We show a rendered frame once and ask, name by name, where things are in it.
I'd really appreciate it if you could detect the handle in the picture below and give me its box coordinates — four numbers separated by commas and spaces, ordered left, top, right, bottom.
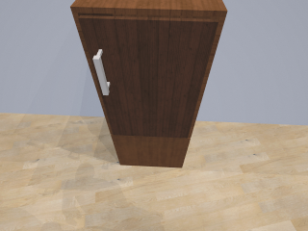
92, 49, 111, 95

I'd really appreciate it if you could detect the cupboard door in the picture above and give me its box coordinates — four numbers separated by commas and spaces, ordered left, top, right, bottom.
78, 15, 218, 139

